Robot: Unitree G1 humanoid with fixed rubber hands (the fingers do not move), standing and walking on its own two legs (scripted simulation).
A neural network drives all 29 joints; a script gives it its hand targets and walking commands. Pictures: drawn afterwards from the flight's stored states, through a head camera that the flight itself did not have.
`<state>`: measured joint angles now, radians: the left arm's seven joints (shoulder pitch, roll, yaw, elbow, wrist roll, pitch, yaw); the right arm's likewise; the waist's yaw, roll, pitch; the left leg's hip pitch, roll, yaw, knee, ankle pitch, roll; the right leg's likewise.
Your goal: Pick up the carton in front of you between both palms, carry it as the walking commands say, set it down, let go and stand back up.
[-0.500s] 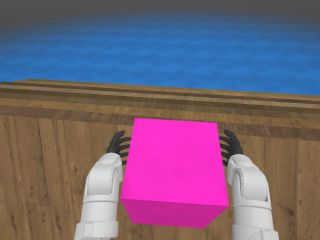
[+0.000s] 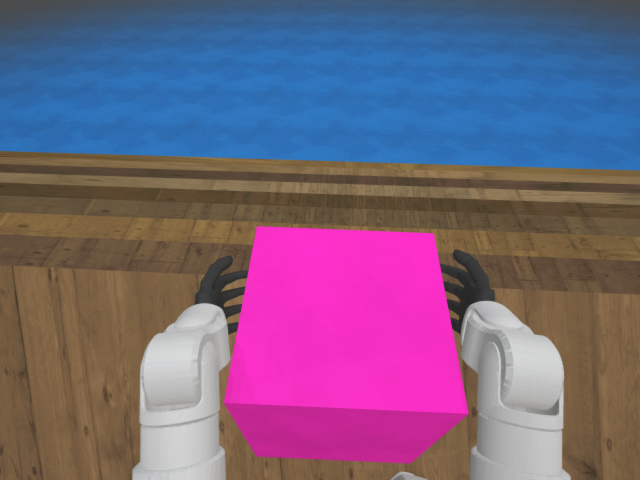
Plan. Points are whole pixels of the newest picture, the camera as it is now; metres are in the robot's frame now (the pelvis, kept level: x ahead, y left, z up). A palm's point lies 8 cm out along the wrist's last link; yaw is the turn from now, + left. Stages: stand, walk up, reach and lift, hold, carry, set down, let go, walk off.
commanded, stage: carry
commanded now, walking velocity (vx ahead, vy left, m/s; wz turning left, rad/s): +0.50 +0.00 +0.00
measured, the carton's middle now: (338, 352) +0.26 +0.00 +0.02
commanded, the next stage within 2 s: none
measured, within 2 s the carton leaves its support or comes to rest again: neither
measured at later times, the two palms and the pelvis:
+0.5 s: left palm (244, 155) +0.59 +0.15 +0.09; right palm (418, 146) +0.60 -0.15 +0.09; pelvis +0.33 -0.01 -0.01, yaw +2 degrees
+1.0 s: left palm (258, 49) +0.99 +0.17 +0.10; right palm (384, 43) +1.00 -0.13 +0.11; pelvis +0.64 +0.01 -0.02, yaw +2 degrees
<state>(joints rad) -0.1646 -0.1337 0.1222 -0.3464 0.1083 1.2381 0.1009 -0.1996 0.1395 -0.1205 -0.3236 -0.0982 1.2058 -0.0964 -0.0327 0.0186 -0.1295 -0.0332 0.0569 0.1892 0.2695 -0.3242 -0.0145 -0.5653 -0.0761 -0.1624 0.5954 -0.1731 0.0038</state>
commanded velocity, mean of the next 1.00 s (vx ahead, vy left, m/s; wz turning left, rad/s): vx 0.50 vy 0.00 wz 0.00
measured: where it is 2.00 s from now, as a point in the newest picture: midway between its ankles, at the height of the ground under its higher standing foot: (319, 241)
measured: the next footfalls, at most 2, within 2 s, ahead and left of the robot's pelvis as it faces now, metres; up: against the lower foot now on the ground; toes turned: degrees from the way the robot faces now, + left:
right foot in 0.06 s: +0.21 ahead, -0.11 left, +0.00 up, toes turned -10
left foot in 0.54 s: +0.53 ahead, +0.09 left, +0.00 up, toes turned +12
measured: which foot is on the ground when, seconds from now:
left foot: down 0.00-0.10, up 0.12-0.52, down 0.54-1.00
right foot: up 0.00-0.04, down 0.06-0.56, up 0.58-1.00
